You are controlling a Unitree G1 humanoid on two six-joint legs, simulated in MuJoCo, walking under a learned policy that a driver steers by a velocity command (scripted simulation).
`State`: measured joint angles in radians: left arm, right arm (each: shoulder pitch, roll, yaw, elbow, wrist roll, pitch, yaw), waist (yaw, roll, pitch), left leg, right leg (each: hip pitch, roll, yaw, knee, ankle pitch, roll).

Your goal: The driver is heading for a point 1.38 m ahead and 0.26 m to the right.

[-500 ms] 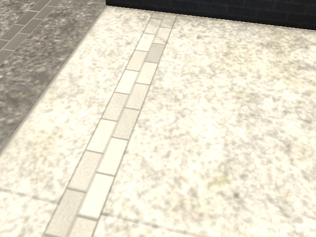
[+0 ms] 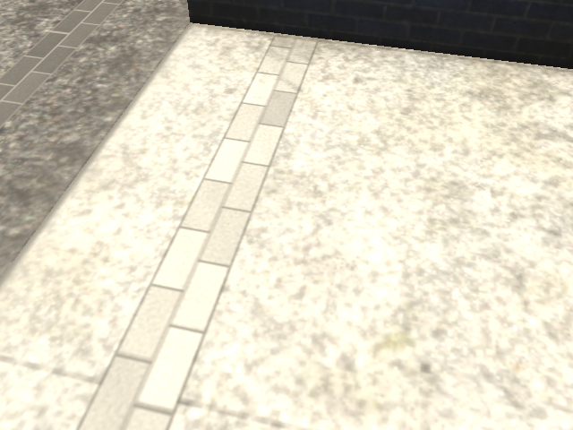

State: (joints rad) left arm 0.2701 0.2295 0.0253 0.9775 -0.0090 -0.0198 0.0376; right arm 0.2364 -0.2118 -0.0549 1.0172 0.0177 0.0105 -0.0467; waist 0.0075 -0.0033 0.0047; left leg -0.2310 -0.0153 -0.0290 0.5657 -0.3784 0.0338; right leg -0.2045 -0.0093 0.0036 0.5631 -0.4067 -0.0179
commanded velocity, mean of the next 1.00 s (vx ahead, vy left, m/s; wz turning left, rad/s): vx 0.40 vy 0.00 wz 0.00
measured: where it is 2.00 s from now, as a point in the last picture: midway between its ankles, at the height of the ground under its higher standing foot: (298, 402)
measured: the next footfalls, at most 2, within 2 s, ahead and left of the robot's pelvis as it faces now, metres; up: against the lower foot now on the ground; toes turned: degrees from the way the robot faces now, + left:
left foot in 0.54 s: +0.40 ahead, +0.12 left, +0.00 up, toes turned +1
right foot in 1.04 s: +0.67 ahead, -0.11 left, +0.00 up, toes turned -2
